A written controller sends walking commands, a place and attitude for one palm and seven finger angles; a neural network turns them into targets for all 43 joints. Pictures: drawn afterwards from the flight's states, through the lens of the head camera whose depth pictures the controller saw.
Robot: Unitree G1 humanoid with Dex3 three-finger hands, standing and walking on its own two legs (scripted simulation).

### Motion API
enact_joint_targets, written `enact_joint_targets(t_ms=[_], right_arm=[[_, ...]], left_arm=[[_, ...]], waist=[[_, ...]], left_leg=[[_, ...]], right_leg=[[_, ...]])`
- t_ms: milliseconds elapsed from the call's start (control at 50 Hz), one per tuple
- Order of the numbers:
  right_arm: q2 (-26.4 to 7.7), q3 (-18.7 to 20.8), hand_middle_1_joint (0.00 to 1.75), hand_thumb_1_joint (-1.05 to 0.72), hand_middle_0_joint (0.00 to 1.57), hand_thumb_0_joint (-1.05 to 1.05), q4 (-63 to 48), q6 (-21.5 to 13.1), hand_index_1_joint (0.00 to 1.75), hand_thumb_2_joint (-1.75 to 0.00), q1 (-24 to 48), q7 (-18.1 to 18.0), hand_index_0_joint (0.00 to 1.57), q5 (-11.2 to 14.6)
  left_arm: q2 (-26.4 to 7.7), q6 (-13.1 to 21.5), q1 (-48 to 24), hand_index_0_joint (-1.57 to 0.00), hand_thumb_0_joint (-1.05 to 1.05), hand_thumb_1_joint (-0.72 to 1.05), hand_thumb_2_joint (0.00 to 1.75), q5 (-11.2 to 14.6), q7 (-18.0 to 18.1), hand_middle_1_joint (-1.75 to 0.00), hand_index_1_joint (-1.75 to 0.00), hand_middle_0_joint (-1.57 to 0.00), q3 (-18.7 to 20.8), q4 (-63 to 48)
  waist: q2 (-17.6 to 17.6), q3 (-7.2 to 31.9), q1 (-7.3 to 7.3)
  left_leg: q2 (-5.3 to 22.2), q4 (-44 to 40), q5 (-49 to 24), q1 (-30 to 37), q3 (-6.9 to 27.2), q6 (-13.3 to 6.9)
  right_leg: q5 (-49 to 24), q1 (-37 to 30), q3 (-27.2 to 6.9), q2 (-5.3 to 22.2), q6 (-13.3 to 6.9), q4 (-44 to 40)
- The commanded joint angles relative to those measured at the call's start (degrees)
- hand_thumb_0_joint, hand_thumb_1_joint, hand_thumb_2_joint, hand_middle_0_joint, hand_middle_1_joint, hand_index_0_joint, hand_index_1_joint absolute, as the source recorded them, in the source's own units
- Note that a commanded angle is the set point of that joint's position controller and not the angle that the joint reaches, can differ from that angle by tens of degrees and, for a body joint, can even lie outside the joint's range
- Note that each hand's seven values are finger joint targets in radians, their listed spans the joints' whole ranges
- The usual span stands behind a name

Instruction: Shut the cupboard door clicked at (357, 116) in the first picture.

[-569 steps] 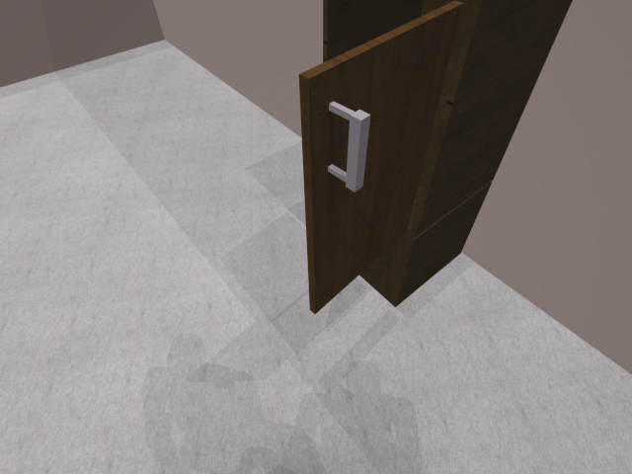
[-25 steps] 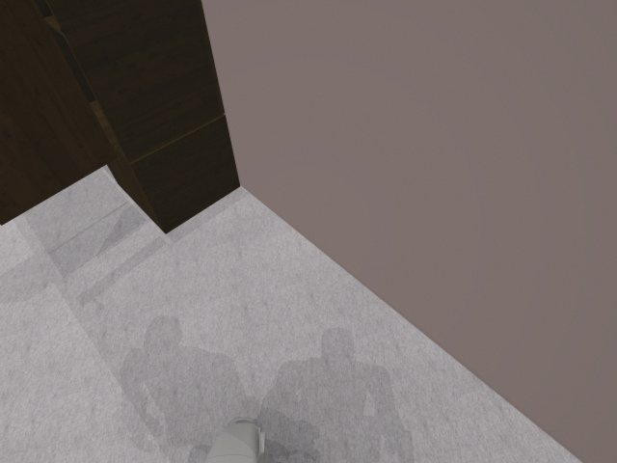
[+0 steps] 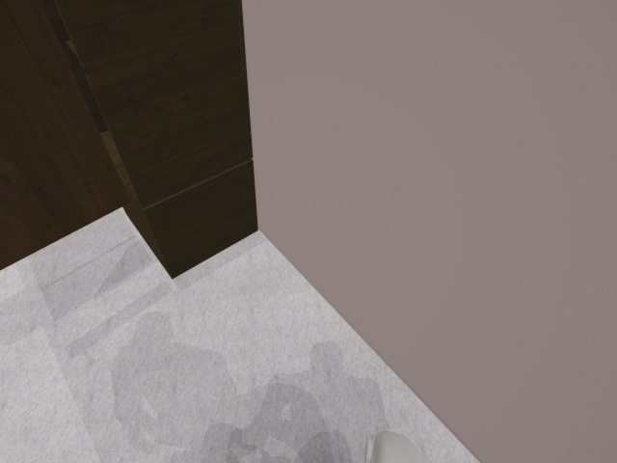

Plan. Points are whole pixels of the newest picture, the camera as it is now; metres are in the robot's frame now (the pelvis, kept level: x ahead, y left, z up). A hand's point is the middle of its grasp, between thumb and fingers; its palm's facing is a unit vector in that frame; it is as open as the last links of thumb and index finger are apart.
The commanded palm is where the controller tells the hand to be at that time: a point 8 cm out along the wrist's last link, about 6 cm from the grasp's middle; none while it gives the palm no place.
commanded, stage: walk to a spot facing it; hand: left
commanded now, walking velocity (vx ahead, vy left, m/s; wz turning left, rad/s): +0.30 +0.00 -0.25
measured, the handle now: out of the picture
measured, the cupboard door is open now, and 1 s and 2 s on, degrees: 95 95 95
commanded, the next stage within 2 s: turn to face it in 0.08 s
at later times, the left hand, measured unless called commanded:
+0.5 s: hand (249, 360) +0.30 +0.12 -0.16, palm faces +0.10 -0.98 -0.18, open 7.1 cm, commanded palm none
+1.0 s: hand (159, 425) +0.19 +0.24 -0.18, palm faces +0.40 -0.88 -0.24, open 7.4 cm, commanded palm none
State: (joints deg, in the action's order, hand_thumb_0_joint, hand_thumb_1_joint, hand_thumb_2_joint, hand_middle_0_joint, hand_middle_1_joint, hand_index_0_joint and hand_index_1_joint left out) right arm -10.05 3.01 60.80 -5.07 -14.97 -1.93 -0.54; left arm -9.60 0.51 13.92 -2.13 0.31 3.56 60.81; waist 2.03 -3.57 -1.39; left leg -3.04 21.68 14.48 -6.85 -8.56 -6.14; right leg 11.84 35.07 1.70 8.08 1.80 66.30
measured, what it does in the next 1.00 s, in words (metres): walks ahead, turning left: right foot, then left foot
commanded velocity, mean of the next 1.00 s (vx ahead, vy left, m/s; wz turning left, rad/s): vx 0.04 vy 0.00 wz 0.46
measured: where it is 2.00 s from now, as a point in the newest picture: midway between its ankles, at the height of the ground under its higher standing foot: outside the picture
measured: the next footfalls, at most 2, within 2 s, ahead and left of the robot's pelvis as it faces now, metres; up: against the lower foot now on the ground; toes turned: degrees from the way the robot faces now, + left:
right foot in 0.30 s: +0.27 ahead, -0.13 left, +0.00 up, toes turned -8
left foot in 0.76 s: +0.25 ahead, +0.10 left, +0.00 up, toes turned +22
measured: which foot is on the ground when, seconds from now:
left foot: down 0.00-0.30, up 0.32-0.74, down 0.76-1.00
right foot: up 0.00-0.28, down 0.30-0.76, up 0.78-1.00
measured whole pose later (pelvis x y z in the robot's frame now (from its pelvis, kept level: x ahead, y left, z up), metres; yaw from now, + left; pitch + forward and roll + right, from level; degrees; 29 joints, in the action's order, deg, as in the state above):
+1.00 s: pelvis +0.22 +0.02 +0.00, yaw +20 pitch +1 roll -2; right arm -12.1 2.4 53.4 0.9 -7.7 -0.5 -0.8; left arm -15.1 -3.3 11.3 -1.3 0.8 4.9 55.1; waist 1.8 -4.6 -1.7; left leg -1.5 27.5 12.7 -16.1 -2.2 -4.6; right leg 20.3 30.0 0.7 5.7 5.7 67.5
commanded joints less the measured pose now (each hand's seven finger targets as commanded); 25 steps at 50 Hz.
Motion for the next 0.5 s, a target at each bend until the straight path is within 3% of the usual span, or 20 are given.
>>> enact_joint_targets(t_ms=[0, 80, 160, 200, 220, 240, 260, 280, 300, 320, 340, 380, 420, 480], right_arm=[[-3.81, -0.31, 0.3, -0.9, 0.2, 0.0, 0.49, -0.28, 0.3, -0.9, -9.46, 0.01, 0.2, -0.35], [-4.74, -0.86, 0.3, -0.9, 0.2, 0.0, 2.01, -0.14, 0.3, -0.9, -13.03, -0.14, 0.2, -0.74], [-5.42, -1.17, 0.3, -0.9, 0.2, 0.0, 4.27, 0.49, 0.3, -0.9, -16.75, -0.34, 0.2, -1.22], [-5.61, -1.39, 0.3, -0.9, 0.2, 0.0, 5.23, 1.03, 0.3, -0.9, -17.16, -0.56, 0.2, -1.0], [-6.18, -1.37, 0.3, -0.9, 0.2, 0.0, 5.16, 1.14, 0.3, -0.9, -15.96, -0.69, 0.2, -0.79], [-6.46, -1.26, 0.3, -0.9, 0.2, 0.0, 4.76, 1.17, 0.3, -0.9, -14.29, -0.69, 0.2, -0.22], [-5.69, -1.08, 0.3, -0.9, 0.2, 0.0, 3.94, 1.12, 0.3, -0.9, -13.04, -0.41, 0.2, 0.52], [-3.36, -0.93, 0.3, -0.9, 0.2, 0.0, 2.77, 1.02, 0.3, -0.9, -15.56, -0.15, 0.2, 1.25], [-4.6, -0.79, 0.3, -0.9, 0.2, 0.0, 2.64, 1.73, 0.3, -0.9, -15.3, -0.49, 0.2, 1.5], [-2.44, -0.74, 0.3, -0.9, 0.2, 0.0, 2.05, 2.56, 0.3, -0.9, -10.95, -0.28, 0.2, 1.28], [-1.23, -0.62, 0.3, -0.9, 0.2, 0.0, 1.74, 3.41, 0.3, -0.9, -8.59, 0.16, 0.2, 0.82], [0.16, -0.58, 0.3, -0.9, 0.2, 0.0, 1.93, 5.44, 0.3, -0.9, -9.01, 0.66, 0.2, 0.2], [0.99, -0.23, 0.3, -0.9, 0.2, 0.0, 2.06, 6.72, 0.3, -0.9, -10.4, 1.28, 0.2, -0.08], [0.84, 0.46, 0.3, -0.9, 0.2, 0.0, 0.27, 7.72, 0.3, -0.9, -7.31, 1.87, 0.2, -0.66]], left_arm=[[-0.37, 0.47, -0.63, -0.2, 0.0, 0.9, 0.9, 0.59, -1.32, -0.3, -0.3, -0.2, 0.08, -3.16], [-0.89, 0.52, -6.47, -0.2, 0.0, 0.9, 0.9, 0.88, -1.81, -0.3, -0.3, -0.2, -0.68, -5.34], [-1.36, 1.08, -10.63, -0.2, 0.0, 0.9, 0.9, 1.13, -1.6, -0.3, -0.3, -0.2, -1.56, -6.68], [-2.73, 1.74, -7.87, -0.2, 0.0, 0.9, 0.9, 1.08, -0.92, -0.3, -0.3, -0.2, -1.71, -6.1], [-3.18, 2.22, -3.13, -0.2, 0.0, 0.9, 0.9, 1.04, -0.69, -0.3, -0.3, -0.2, -1.53, -4.96], [-4.75, 2.82, 2.81, -0.2, 0.0, 0.9, 0.9, 0.95, -0.43, -0.3, -0.3, -0.2, -1.09, -3.22], [-8.61, 3.57, 10.66, -0.2, 0.0, 0.9, 0.9, 0.81, 0.11, -0.3, -0.3, -0.2, 0.04, -1.2], [-13.6, 3.98, 16.04, -0.2, 0.0, 0.9, 0.9, 0.96, 0.59, -0.3, -0.3, -0.2, 1.31, 0.36], [-13.91, 3.53, 15.0, -0.2, 0.0, 0.9, 0.9, 1.89, 0.89, -0.3, -0.3, -0.2, 0.64, -0.35], [-11.02, 3.15, 9.3, -0.2, 0.0, 0.9, 0.9, 1.93, 1.39, -0.3, -0.3, -0.2, 0.1, -1.82], [-9.04, 2.97, 5.31, -0.2, 0.0, 0.9, 0.9, 1.78, 1.53, -0.3, -0.3, -0.2, -0.17, -3.01], [-6.01, 3.0, 0.28, -0.2, 0.0, 0.9, 0.9, 2.06, 1.64, -0.3, -0.3, -0.2, -0.89, -4.22], [-5.48, 2.98, -2.45, -0.2, 0.0, 0.9, 0.9, 1.63, 1.8, -0.3, -0.3, -0.2, -0.78, -5.37], [-4.75, 2.68, -2.69, -0.2, 0.0, 0.9, 0.9, 1.07, 1.8, -0.3, -0.3, -0.2, 0.33, -6.62]], waist=[[-7.37, -2.35, 1.39], [-6.87, -3.47, 2.49], [-6.85, -3.35, 3.85], [-6.77, -2.2, 2.52], [-6.14, 0.2, 0.0], [-5.62, 3.44, -2.87], [-1.93, 9.33, -5.96], [7.61, 16.58, -5.8], [6.47, 18.21, -4.7], [3.55, 10.3, -3.46], [4.56, 5.41, -2.16], [3.91, 3.59, 1.72], [4.06, 4.73, 3.89], [4.75, 5.28, 3.83]], left_leg=[[16.76, -11.11, -25.8, 1.52, 9.01, -0.35], [16.28, -9.1, -36.93, 6.3, 5.66, 0.47], [17.11, -5.71, -50.52, 10.02, 3.93, 0.58], [17.72, 0.2, -59.66, 8.92, 5.92, 0.36], [16.99, 4.92, -61.01, 8.43, 6.15, 0.77], [15.12, 11.75, -56.77, 5.23, 6.33, 1.89], [11.46, 23.53, -41.45, -6.34, 5.23, 3.53], [1.35, 42.03, 10.59, -20.57, 2.95, 6.33], [2.87, 51.52, 21.62, -17.83, 9.02, 6.03], [4.99, 53.02, 18.82, -20.42, 10.53, 6.2], [6.28, 54.24, 14.99, -21.87, 10.12, 6.63], [7.98, 52.56, 10.23, -19.79, 9.98, 7.6], [8.15, 48.98, 7.38, -17.82, 8.39, 8.69], [8.27, 43.12, 5.98, -19.2, 6.15, 9.7]], right_leg=[[-6.29, 4.44, -0.39, -0.04, -0.26, -4.79], [-8.06, 3.93, 2.47, -2.23, -1.7, -15.17], [-3.96, -1.85, 5.34, -5.35, -4.29, -24.8], [-0.82, -9.67, 6.07, -7.13, -5.16, -28.75], [-2.6, -15.53, 6.28, -8.12, -5.26, -31.63], [-8.31, -24.95, 5.75, -7.58, -5.14, -36.55], [-29.53, -41.74, -0.62, -0.41, -7.13, -35.4], [-58.75, -55.8, -19.21, 18.05, -14.89, -35.37], [-61.53, -48.83, -19.21, 23.13, -18.77, -39.12], [-52.47, -40.42, -14.9, 19.91, -17.28, -42.45], [-46.68, -32.99, -11.37, 17.29, -14.65, -44.28], [-36.6, -23.69, -2.9, 14.22, -10.32, -47.78], [-28.45, -19.83, 3.0, 12.17, -8.42, -49.49], [-21.23, -20.29, 5.52, 11.79, -8.2, -49.79]])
